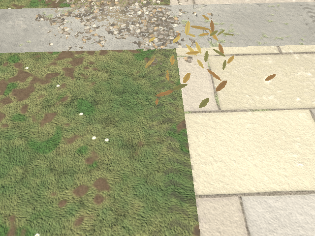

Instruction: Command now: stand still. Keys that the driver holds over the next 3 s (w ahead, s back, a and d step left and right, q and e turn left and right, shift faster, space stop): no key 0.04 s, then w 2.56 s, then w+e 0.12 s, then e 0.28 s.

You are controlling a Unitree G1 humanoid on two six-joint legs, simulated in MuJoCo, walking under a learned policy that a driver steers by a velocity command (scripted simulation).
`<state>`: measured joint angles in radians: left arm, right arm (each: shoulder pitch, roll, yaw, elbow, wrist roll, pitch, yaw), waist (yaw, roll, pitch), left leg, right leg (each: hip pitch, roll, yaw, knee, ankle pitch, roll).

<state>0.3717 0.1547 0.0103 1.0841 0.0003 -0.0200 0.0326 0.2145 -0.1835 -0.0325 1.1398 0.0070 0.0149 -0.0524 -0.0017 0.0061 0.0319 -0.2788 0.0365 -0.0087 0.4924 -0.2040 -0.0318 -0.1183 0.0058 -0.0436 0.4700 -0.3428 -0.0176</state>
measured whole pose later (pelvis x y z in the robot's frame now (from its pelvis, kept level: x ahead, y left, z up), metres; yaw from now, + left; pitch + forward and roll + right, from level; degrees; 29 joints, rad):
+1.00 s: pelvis +0.41 +0.00 +0.00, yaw +0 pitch +1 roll -1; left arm 0.19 0.23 0.06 0.95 0.00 -0.10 -0.04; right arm 0.28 -0.25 -0.05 0.98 0.03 -0.10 -0.01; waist 0.01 0.03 0.04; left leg -0.47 0.09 -0.04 1.24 -0.32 0.06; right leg -0.32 0.05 -0.09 0.43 -0.13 -0.07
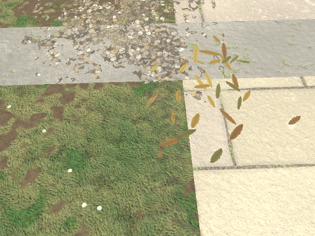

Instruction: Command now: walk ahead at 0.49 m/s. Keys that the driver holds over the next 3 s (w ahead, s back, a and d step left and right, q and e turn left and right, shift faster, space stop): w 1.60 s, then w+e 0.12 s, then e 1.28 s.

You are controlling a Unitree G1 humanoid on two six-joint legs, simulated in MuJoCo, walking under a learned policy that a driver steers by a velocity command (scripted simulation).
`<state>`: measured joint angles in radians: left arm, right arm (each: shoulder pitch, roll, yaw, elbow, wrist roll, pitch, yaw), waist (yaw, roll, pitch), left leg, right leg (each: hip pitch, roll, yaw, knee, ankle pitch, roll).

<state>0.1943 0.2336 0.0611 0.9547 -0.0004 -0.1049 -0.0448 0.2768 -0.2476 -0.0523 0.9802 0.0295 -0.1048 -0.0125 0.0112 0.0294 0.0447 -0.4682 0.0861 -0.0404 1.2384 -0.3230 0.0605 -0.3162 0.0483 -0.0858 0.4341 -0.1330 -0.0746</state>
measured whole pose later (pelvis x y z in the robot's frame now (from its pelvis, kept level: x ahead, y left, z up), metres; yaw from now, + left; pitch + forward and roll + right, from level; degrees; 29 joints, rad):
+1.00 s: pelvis +0.58 +0.02 -0.02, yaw +0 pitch +2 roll +1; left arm 0.02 0.23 0.06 0.87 -0.01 -0.11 -0.04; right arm 0.39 -0.25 -0.06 1.03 0.01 -0.07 -0.01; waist -0.05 0.00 0.03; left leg -0.09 0.02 0.01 0.76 -0.48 0.01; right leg -0.50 -0.01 -0.05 0.58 -0.11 -0.08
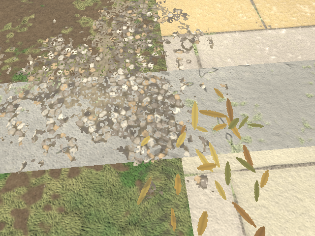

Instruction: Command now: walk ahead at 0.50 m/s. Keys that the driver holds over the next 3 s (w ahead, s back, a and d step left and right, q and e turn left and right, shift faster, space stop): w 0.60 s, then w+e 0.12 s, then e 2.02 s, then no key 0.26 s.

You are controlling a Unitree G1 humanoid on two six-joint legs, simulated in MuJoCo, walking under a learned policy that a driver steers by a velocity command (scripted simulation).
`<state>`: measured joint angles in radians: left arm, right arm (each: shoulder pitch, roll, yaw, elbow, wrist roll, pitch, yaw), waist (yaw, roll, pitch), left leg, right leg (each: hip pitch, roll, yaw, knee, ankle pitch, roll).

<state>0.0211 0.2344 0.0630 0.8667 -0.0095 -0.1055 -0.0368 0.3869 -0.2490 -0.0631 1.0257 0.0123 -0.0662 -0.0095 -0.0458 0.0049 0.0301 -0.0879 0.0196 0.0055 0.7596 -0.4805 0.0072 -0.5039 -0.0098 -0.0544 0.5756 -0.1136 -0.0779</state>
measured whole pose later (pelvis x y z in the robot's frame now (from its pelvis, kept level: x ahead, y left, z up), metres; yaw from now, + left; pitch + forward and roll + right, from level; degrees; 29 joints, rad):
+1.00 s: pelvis +0.53 +0.03 +0.01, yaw -9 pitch +2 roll +2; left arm 0.08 0.24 0.07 0.83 0.00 -0.04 -0.05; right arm 0.24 -0.25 -0.07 0.95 0.01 -0.05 -0.05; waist -0.03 -0.02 0.03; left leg -0.02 0.00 0.22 0.39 -0.39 0.01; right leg -0.54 -0.03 -0.04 0.57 -0.04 -0.06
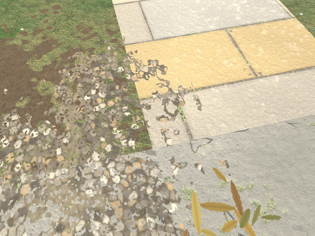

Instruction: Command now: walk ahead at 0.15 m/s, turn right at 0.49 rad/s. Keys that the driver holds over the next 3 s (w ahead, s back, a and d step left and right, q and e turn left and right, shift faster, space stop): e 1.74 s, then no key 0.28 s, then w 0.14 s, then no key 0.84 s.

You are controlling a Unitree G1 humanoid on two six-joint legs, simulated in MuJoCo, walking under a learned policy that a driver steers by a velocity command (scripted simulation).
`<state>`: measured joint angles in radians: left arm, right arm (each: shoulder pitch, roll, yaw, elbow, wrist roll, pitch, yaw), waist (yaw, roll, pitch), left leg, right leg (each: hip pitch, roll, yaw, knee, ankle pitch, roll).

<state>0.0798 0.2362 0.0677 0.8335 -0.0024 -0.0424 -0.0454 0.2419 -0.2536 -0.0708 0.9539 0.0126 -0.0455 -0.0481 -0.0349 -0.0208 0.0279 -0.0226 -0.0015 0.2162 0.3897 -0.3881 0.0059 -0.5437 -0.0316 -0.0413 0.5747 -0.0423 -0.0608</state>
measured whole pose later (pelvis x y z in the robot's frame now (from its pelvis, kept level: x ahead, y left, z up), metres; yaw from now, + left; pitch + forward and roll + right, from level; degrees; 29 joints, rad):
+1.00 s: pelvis +0.07 -0.01 +0.00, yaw -36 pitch +2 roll +1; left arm 0.17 0.30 0.08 0.60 0.00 0.03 -0.01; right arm 0.15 -0.33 -0.09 0.74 0.00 0.01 -0.03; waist -0.02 0.05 0.05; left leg -0.47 0.08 0.02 1.03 -0.52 -0.06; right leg -0.33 0.03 0.01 0.55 -0.27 -0.04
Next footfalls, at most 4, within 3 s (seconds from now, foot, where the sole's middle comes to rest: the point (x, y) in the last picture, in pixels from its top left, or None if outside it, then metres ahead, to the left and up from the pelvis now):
0.02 right None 0.18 -0.09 -0.77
0.48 left None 0.18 0.13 -0.77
0.90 right None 0.06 -0.12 -0.77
1.36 left None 0.21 0.04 -0.77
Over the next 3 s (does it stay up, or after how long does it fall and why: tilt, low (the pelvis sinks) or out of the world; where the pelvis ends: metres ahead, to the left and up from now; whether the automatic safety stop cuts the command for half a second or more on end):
stays up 0.08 -0.06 0.01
